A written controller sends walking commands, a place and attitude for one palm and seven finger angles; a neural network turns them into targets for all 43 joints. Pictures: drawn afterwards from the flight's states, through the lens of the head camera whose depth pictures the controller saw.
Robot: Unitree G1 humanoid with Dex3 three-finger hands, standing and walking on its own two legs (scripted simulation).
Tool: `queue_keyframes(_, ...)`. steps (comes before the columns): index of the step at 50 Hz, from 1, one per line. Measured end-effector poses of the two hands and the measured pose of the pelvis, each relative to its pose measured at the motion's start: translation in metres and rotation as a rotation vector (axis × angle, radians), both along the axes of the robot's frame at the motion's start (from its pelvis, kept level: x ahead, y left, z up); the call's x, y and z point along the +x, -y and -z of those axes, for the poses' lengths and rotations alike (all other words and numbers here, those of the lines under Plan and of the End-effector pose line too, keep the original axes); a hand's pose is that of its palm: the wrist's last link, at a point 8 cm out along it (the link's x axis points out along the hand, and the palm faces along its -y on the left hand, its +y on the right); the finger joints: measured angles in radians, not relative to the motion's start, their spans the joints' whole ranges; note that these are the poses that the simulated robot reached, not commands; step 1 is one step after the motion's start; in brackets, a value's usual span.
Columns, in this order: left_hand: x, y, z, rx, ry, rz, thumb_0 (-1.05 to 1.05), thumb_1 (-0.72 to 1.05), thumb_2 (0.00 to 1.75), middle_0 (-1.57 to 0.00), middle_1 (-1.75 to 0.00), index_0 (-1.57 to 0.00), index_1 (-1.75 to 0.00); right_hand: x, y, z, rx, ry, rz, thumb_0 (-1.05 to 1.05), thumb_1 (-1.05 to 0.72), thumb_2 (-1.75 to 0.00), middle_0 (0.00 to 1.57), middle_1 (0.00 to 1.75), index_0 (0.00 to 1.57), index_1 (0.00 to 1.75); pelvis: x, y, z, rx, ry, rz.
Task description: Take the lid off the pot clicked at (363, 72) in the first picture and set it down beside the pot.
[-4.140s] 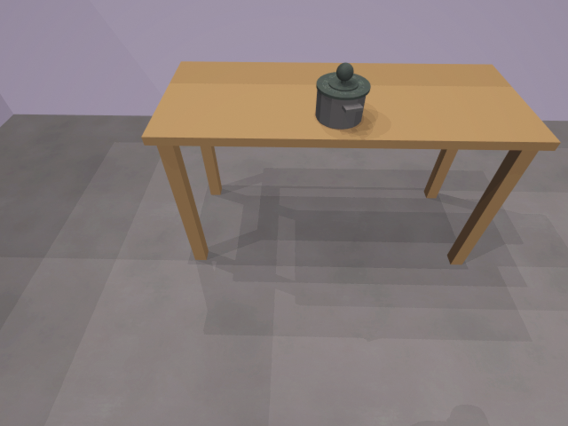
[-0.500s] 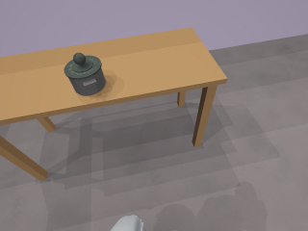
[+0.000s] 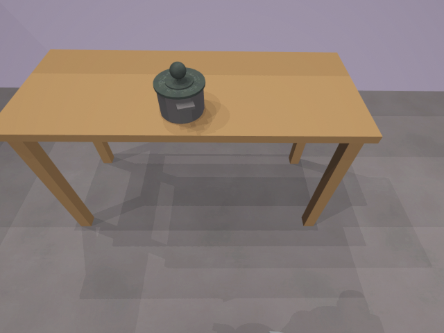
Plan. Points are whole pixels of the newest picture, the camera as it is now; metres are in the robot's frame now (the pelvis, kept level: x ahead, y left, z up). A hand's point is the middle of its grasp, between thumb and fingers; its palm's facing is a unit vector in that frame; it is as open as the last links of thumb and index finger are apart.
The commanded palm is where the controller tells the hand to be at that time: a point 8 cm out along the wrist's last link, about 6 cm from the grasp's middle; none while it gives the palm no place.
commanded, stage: take the last steps up to it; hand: left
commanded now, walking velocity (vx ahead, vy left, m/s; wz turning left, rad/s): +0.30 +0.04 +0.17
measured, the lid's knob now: (177, 70) +0.78 +0.19 +0.04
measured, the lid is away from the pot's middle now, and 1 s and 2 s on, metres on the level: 0.00 0.00 0.00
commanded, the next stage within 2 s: come to a stop and stand still in 0.90 s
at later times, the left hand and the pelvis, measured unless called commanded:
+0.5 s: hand out of the picture -0.02 +0.15 -0.16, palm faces +0.22 -0.96 -0.17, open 7.3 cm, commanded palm none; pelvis +0.09 +0.01 +0.01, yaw +6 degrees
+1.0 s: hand (139, 241) +0.33 +0.23 -0.16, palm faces +0.12 -0.96 -0.23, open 7.3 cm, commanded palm none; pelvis +0.26 +0.04 -0.01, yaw +5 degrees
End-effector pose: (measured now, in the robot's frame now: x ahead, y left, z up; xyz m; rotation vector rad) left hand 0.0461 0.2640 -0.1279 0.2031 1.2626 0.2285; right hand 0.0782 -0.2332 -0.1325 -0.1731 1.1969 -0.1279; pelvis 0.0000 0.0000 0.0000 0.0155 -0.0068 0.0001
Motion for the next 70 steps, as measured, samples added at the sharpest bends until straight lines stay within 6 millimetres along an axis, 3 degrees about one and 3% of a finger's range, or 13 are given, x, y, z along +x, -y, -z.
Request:
queue_keyframes(7,0.005,0.032,-0.008,0.023,0.064,-0.002,0.00,0.91,0.90,-0.20,-0.30,-0.20,-0.30,-0.026,0.019,0.030,0.055,-0.102,0.011,0.01,-0.90,-0.90,0.20,0.30,0.20,0.30,0.006,0.021,0.008,0.006,0.001,-0.042)
queue_keyframes(15,-0.035,0.064,-0.016,-0.045,-0.040,-0.094,0.00,0.91,0.90,-0.20,-0.30,-0.20,-0.30,-0.011,0.030,0.014,0.055,-0.147,-0.011,0.01,-0.91,-0.90,0.20,0.30,0.20,0.30,0.034,0.023,-0.010,0.024,-0.004,-0.082)
queue_keyframes(21,-0.063,0.073,-0.010,-0.105,-0.158,-0.178,0.00,0.91,0.90,-0.20,-0.30,-0.21,-0.30,0.039,0.014,0.009,0.041,-0.134,-0.065,0.01,-0.91,-0.90,0.19,0.30,0.20,0.30,0.062,0.009,-0.011,0.023,-0.010,-0.104)
queue_keyframes(25,-0.075,0.066,-0.003,-0.141,-0.251,-0.230,0.01,0.91,0.90,-0.20,-0.30,-0.21,-0.30,0.095,-0.015,0.007,0.041,-0.073,-0.119,0.01,-0.91,-0.90,0.19,0.30,0.20,0.30,0.085,-0.010,-0.005,0.015,-0.015,-0.109)
queue_keyframes(29,-0.072,0.044,0.016,-0.170,-0.334,-0.254,0.01,0.91,0.90,-0.21,-0.30,-0.21,-0.30,0.151,-0.050,0.013,0.025,0.039,-0.152,0.01,-0.91,-0.90,0.19,0.30,0.20,0.30,0.113,-0.035,0.013,-0.009,-0.014,-0.097)
queue_keyframes(33,-0.028,0.014,0.024,-0.152,-0.324,-0.211,0.01,0.91,0.90,-0.20,-0.30,-0.20,-0.30,0.168,-0.070,0.008,0.025,0.074,-0.119,0.00,-0.91,-0.90,0.20,0.30,0.20,0.30,0.135,-0.046,0.012,0.009,0.005,-0.078)
queue_keyframes(39,0.099,-0.022,0.013,-0.093,-0.089,-0.132,0.01,0.91,0.90,-0.20,-0.30,-0.20,-0.30,0.169,-0.059,0.002,-0.006,0.016,-0.047,-0.02,-0.95,-0.90,0.20,0.30,0.21,0.30,0.174,-0.052,0.000,0.020,-0.003,-0.075)
queue_keyframes(44,0.201,-0.025,0.001,-0.054,0.081,-0.060,0.01,0.92,0.90,-0.20,-0.30,-0.20,-0.30,0.166,-0.047,0.015,0.010,-0.100,-0.025,-0.01,-0.93,-0.90,0.20,0.30,0.20,0.30,0.211,-0.046,0.002,0.028,-0.005,-0.082)
queue_keyframes(48,0.259,-0.018,0.003,-0.025,0.165,-0.019,0.00,0.91,0.90,-0.20,-0.30,-0.20,-0.30,0.174,-0.037,0.036,0.030,-0.180,-0.009,0.00,-0.92,-0.90,0.20,0.30,0.20,0.30,0.244,-0.036,0.017,0.020,0.002,-0.090)
queue_keyframes(53,0.272,-0.005,-0.002,-0.044,0.113,-0.036,0.00,0.91,0.90,-0.20,-0.30,-0.20,-0.30,0.214,-0.037,0.027,0.029,-0.180,-0.007,0.01,-0.91,-0.90,0.20,0.30,0.20,0.30,0.274,-0.037,0.006,-0.003,-0.001,-0.085)
queue_keyframes(62,0.272,-0.024,0.010,-0.061,-0.038,-0.071,0.00,0.93,0.90,-0.20,-0.30,-0.21,-0.30,0.293,-0.063,0.012,0.012,-0.087,-0.002,0.01,-0.93,-0.90,0.20,0.30,0.20,0.30,0.310,-0.056,0.001,-0.013,0.006,-0.064)
queue_keyframes(66,0.275,-0.040,0.029,-0.076,-0.064,-0.091,0.00,0.92,0.90,-0.20,-0.30,-0.21,-0.30,0.315,-0.076,0.012,-0.018,-0.054,-0.019,0.00,-0.92,-0.90,0.20,0.30,0.20,0.30,0.319,-0.069,0.011,-0.020,0.024,-0.059)
queue_keyframes(70,0.278,-0.049,0.028,-0.069,-0.076,-0.092,0.00,0.92,0.90,-0.20,-0.30,-0.20,-0.30,0.324,-0.085,0.003,-0.030,-0.029,-0.038,0.00,-0.92,-0.90,0.20,0.30,0.20,0.30,0.316,-0.072,0.007,-0.022,0.017,-0.057)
